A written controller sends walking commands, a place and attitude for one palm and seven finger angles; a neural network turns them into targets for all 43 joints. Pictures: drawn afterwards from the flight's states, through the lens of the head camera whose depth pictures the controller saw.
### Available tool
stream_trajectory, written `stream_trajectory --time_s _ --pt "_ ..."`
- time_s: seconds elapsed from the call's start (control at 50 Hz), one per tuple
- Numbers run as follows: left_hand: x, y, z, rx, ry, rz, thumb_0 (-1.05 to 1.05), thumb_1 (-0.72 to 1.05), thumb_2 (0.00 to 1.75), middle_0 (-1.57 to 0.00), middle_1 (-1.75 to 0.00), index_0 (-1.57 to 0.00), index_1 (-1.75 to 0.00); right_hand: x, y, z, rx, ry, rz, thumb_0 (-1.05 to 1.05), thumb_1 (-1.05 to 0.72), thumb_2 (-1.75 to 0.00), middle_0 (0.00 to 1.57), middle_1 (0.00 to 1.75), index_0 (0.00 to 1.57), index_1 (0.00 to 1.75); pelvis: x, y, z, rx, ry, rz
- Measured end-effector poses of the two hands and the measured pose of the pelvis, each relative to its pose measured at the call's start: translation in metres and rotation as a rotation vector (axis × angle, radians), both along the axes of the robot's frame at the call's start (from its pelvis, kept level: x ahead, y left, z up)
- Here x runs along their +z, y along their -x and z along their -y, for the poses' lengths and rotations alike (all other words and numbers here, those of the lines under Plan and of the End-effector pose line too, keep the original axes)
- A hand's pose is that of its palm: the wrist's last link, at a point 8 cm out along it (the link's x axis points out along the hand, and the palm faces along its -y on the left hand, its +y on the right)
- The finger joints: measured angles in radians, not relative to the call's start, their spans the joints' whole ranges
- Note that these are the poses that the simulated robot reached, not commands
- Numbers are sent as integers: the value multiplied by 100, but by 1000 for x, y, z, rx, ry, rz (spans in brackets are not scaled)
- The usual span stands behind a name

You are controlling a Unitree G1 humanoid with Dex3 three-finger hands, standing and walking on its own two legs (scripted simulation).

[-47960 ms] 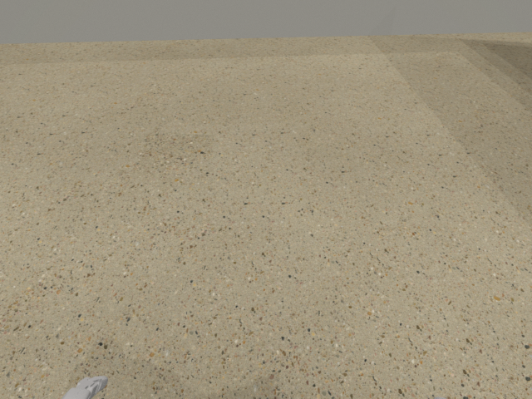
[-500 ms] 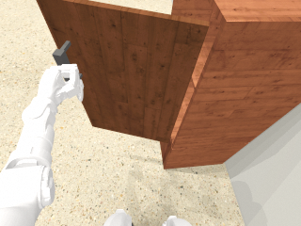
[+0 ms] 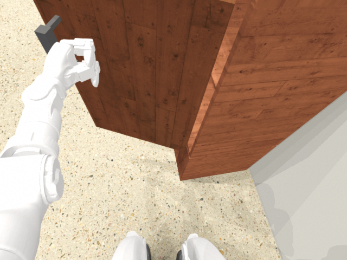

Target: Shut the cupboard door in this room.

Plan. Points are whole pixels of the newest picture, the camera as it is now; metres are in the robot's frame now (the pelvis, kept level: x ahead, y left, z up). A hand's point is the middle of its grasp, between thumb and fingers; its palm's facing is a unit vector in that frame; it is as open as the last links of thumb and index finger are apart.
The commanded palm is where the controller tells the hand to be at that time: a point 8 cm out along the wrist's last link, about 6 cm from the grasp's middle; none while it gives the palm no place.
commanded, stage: push the door shut along its arc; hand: left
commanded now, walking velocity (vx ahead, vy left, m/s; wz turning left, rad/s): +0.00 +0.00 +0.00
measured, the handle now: (61, 50) +0.57 +0.21 +0.10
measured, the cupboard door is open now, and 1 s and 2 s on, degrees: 64 52 52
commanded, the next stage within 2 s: pull the fist back off the door in 0.58 s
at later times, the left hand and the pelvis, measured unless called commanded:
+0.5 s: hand (100, 57) +0.54 +0.12 +0.11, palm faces -0.38 -0.93 +0.00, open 3.0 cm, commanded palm +0.57 +0.15 +0.10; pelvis +0.00 -0.01 -0.01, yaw -1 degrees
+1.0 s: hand (117, 51) +0.58 +0.09 +0.10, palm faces +0.07 -1.00 -0.07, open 3.0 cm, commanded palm +0.54 +0.12 +0.10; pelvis +0.00 -0.01 -0.02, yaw -2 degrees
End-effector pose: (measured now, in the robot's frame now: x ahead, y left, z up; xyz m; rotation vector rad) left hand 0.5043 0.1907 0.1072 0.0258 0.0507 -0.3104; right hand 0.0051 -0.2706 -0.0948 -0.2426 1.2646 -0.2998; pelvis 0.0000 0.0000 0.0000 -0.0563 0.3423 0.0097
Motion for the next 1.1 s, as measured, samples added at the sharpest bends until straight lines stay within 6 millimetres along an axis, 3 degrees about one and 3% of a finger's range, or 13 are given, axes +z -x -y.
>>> stream_trajectory --time_s 0.1,0.3,0.66,0.72,0.82,0.9,1.0,1.1 --pt "2 -17 15 -18 13 -2 2 90 90 -130 -150 -130 -150 0 14 2 -35 6 -26 1 -91 -90 21 30 20 30 -2 -2 2 -12 0 -16" --pt "3 -28 14 -37 -4 -15 1 86 91 -129 -150 -130 -150 -2 35 4 -72 1 -97 1 -91 -90 21 30 20 30 -5 -6 9 -22 -1 -33" --pt "2 -46 22 -89 15 -16 1 88 94 -130 -150 -130 -150 -12 20 21 -23 79 -74 1 -91 -90 21 30 20 30 -23 3 12 -5 24 -81" --pt "2 -49 25 -67 36 -16 1 88 95 -130 -150 -130 -150 -16 22 18 -21 75 -76 1 -91 -90 21 30 20 30 -26 4 10 -3 28 -92" --pt "-6 -54 32 233 152 -50 1 79 90 -130 -150 -130 -150 -20 28 0 4 -4 -83 1 -91 -90 21 30 20 30 -26 5 8 -4 26 -113" --pt "-7 -52 41 397 64 11 1 81 89 -129 -150 -130 -150 -22 38 -16 10 -82 -97 1 -91 -90 21 30 20 30 -24 3 9 -12 19 -119" --pt "-8 -46 53 381 -46 47 0 87 91 -129 -150 -129 -150 -21 59 -31 -52 -155 -145 1 -91 -90 21 30 20 30 -18 -1 10 -22 10 -94" --pt "-9 -36 58 360 12 -27 1 90 91 -129 -150 -130 -150 -10 71 -31 -105 -170 -175 1 -91 -90 21 30 20 30 -4 -9 13 -35 -3 -56"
